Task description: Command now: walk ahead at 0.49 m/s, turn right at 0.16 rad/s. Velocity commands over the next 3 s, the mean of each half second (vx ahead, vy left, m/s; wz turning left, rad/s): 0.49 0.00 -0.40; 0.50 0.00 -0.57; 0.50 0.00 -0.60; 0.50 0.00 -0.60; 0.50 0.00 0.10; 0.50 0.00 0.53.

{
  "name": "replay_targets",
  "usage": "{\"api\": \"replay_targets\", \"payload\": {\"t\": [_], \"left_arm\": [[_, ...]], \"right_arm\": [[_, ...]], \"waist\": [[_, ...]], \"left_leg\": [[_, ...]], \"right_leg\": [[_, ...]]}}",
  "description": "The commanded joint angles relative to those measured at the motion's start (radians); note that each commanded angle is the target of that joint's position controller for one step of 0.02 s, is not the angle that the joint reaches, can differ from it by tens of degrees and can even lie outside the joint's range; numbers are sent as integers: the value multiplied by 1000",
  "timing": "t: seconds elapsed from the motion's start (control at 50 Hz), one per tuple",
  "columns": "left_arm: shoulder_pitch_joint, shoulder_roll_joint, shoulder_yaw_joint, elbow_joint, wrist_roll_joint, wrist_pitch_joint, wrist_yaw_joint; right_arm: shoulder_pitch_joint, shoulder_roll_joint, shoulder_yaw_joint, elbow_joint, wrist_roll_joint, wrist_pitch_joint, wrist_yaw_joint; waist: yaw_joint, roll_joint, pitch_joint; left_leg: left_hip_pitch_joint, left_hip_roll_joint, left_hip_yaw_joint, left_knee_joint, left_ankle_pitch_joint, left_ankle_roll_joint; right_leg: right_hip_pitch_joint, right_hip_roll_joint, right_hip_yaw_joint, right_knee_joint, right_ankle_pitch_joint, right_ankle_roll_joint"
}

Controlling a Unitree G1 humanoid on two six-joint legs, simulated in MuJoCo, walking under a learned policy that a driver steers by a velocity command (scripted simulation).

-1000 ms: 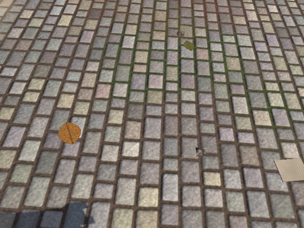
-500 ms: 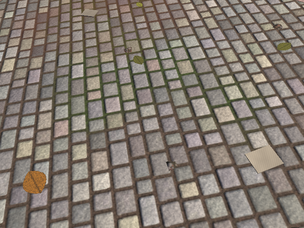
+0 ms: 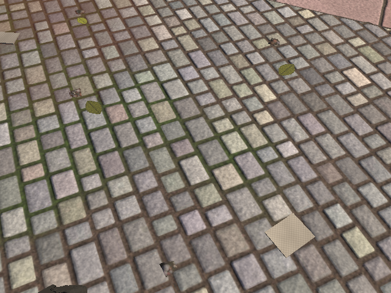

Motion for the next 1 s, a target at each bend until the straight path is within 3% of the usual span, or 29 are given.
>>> {"api": "replay_targets", "payload": {"t": [0.02,0.06,0.1,0.12,0.14,0.16,0.18,0.2,0.22,0.24,0.26,0.3,0.34,0.4,0.44,0.5,0.56,0.6,0.62,0.64,0.66,0.68,0.7,0.72,0.74,0.76,0.78,0.84,1.0], "left_arm": [[-122,48,6,-94,-11,-21,-18],[-141,65,12,-103,-13,-19,-30],[-82,100,30,-95,-8,-13,-32],[34,132,51,-64,-6,-8,-29],[179,179,76,-25,-9,-1,-19],[304,289,103,-14,2,6,-8],[319,268,95,-5,-21,4,-13],[289,197,73,-8,-15,2,-13],[233,176,66,-16,-5,0,-11],[181,163,61,-19,1,-2,-11],[140,142,53,-28,10,-4,-9],[102,136,53,-38,11,-5,-4],[112,147,57,-24,2,-9,6],[157,176,66,3,-2,-7,22],[193,185,69,22,-8,-1,29],[255,191,72,52,-18,8,34],[272,181,71,65,-19,22,40],[257,174,72,64,-15,33,40],[251,142,60,58,-11,34,36],[252,83,37,37,7,30,32],[393,27,18,16,-23,20,31],[382,131,35,35,-34,19,36],[270,186,52,25,-31,24,36],[213,180,53,13,-20,29,39],[175,165,56,-1,-10,29,36],[177,142,56,-5,-12,33,31],[185,119,52,-9,-19,39,27],[139,75,41,-34,-14,52,22],[-67,51,24,-96,-14,35,-23]], "right_arm": [[-11,-193,-44,-47,7,-6,-8],[-3,-198,-47,-33,8,3,-11],[-13,-217,-53,-33,4,14,-17],[-28,-219,-53,-38,1,23,-23],[-24,-206,-45,-53,-10,28,-32],[54,-123,-14,-104,-35,16,-32],[74,-77,9,-98,-33,-11,-21],[-15,-173,-16,-122,4,-37,-6],[-107,-180,-14,-153,23,-53,-1],[-145,-168,-12,-162,6,-61,-3],[-147,-173,-20,-162,-16,-57,-8],[-122,-160,-20,-165,-28,-40,-7],[-141,-138,-16,-173,-34,-23,-9],[-275,-108,-4,-215,-38,-20,-12],[-359,-89,3,-234,-33,-27,-6],[-440,-104,-2,-260,-15,-37,5],[-444,-136,-16,-267,-12,-45,13],[-365,-154,-30,-250,-11,-52,10],[-266,-181,-46,-232,-19,-56,2],[-112,-235,-61,-221,-32,-56,-8],[-34,-299,-80,-186,-36,-39,-5],[-44,-210,-64,-194,-13,-31,1],[-85,-150,-49,-202,-12,-25,-4],[-134,-135,-41,-204,-22,-20,-5],[-162,-118,-36,-194,-27,-18,-5],[-175,-105,-30,-188,-35,-20,-7],[-181,-106,-33,-180,-33,-24,-7],[-175,-125,-45,-151,-19,-35,-6],[-127,-197,-65,-91,-5,-14,-14]], "waist": [[11,122,43],[25,119,44],[76,134,-14],[144,130,-87],[209,110,-175],[199,-84,-325],[179,-211,-434],[204,-132,-323],[192,-72,-198],[156,15,-115],[121,24,-82],[77,-15,-65],[70,-10,-43],[111,1,-2],[145,-6,1],[173,-14,2],[159,-39,-10],[113,-67,-34],[63,-55,-103],[0,41,-252],[53,359,-378],[37,277,-318],[10,174,-184],[25,108,-106],[42,105,-47],[63,124,-24],[75,161,-16],[78,137,5],[20,97,41]], "left_leg": [[-55,264,-101,-86,301,146],[19,294,-74,-54,374,125],[74,296,-27,65,673,99],[61,271,18,220,832,76],[-48,235,61,430,811,40],[-421,138,90,822,416,-19],[-653,-8,-40,1063,-271,-48],[-767,52,-132,1128,-245,-29],[-783,92,-114,1097,-167,-13],[-753,125,-107,1013,-103,-13],[-692,152,-110,942,-59,-21],[-621,163,-108,878,-39,-49],[-609,156,-86,799,4,-80],[-602,128,-79,576,209,-103],[-533,91,-72,431,333,-104],[-486,60,-90,333,380,-95],[-473,53,-118,270,277,-67],[-358,46,-94,231,199,-30],[-188,73,-98,209,201,6],[80,239,-248,243,165,72],[391,461,-697,164,-38,236],[351,477,-799,108,-254,223],[232,430,-639,89,-238,177],[111,386,-507,70,-111,151],[20,348,-416,45,0,145],[-44,315,-333,13,60,131],[-83,305,-284,-13,96,137],[-106,308,-171,-60,214,160],[-33,296,75,-72,347,117]], "right_leg": [[66,30,-31,-103,96,-17],[70,40,-31,-134,47,-53],[181,87,-64,-141,-34,-94],[338,122,-91,-160,-36,-124],[567,119,-60,-161,-28,-153],[971,-127,344,-138,-88,-285],[1095,-259,770,-326,-288,-398],[1026,-234,705,-370,-365,-351],[885,-194,567,-384,-295,-321],[737,-153,472,-403,-180,-303],[632,-122,408,-426,-84,-293],[520,-92,367,-465,9,-309],[440,-70,308,-487,49,-313],[382,-20,242,-491,39,-276],[355,7,223,-476,-13,-243],[396,-14,279,-435,-72,-227],[512,-48,366,-336,-70,-207],[526,-40,392,-257,-6,-185],[494,11,358,-140,42,-155],[369,72,282,132,-95,-118],[16,207,146,447,-558,-49],[-109,118,163,583,-550,-32],[-138,84,147,615,-455,-22],[-111,52,112,600,-384,-13],[-95,26,107,556,-337,-9],[-51,2,101,526,-306,-11],[-24,-10,84,501,-293,-8],[-48,-29,63,409,-250,3],[14,-7,-29,20,48,-27]]}}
